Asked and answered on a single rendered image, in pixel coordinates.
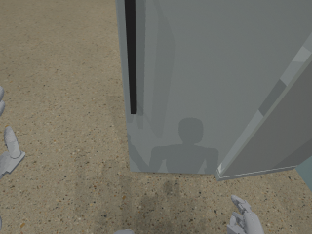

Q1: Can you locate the handle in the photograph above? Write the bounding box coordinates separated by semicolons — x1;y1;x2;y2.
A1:
124;0;137;114

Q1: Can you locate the left robot hand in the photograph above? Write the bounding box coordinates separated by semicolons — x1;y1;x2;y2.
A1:
0;86;25;179

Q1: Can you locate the right robot hand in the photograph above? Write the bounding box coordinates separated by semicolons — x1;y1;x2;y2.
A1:
226;195;264;234

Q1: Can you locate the fridge door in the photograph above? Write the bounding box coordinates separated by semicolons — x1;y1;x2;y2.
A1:
115;0;312;175

